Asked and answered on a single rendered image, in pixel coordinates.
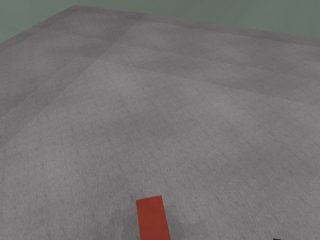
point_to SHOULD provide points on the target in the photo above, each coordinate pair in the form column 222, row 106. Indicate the carton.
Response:
column 152, row 219

